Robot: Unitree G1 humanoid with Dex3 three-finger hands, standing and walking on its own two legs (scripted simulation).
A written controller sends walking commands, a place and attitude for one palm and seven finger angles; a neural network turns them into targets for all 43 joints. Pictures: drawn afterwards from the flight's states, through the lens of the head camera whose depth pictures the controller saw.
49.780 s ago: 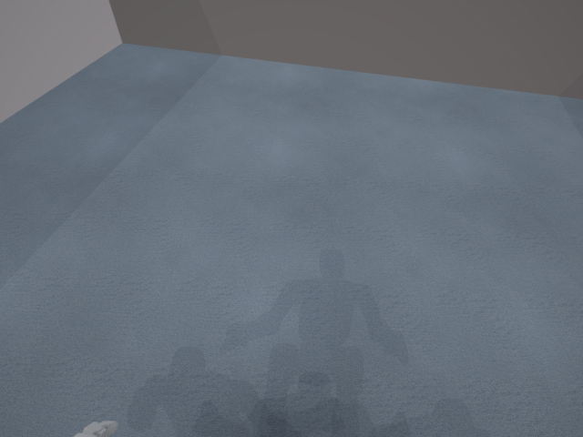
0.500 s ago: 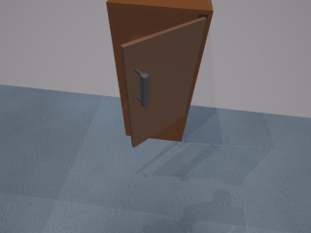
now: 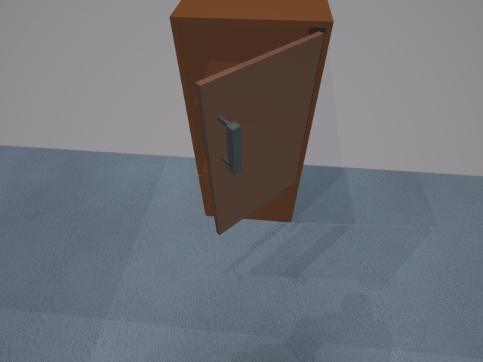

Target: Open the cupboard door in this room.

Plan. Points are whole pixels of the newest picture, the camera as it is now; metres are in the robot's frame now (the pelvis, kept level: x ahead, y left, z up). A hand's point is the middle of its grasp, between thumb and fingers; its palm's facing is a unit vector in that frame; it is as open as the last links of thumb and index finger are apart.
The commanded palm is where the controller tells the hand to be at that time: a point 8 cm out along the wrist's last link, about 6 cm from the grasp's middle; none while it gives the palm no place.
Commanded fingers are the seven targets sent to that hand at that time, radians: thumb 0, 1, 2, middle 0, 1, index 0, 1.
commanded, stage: let the arm hang, fingers relaxed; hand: left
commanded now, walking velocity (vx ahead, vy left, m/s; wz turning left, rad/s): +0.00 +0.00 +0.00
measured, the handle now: (229, 145) +0.60 +0.07 -0.01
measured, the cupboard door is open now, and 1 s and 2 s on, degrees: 46 46 46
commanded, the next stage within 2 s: look to check the result in 0.20 s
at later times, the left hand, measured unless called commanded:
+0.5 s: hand out of the picture +0.03 +0.19 -0.17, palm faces +0.01 -0.97 -0.24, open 7.4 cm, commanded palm none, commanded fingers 0.00 0.90 0.90 -0.20 -0.30 -0.20 -0.30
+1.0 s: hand out of the picture +0.06 +0.20 -0.16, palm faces +0.00 -0.96 -0.28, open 7.4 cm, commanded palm none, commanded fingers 0.00 0.90 0.90 -0.20 -0.30 -0.20 -0.30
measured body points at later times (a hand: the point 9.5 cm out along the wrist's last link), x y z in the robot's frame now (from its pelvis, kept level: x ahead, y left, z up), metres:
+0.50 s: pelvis +0.01 +0.00 +0.00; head +0.03 -0.01 +0.45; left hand +0.03 +0.24 -0.15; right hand +0.02 -0.24 -0.16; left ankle +0.01 +0.11 -0.74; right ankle +0.02 -0.12 -0.74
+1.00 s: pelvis +0.01 -0.01 +0.00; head +0.03 -0.02 +0.45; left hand +0.06 +0.25 -0.14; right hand +0.05 -0.27 -0.16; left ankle +0.01 +0.11 -0.74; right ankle +0.02 -0.12 -0.74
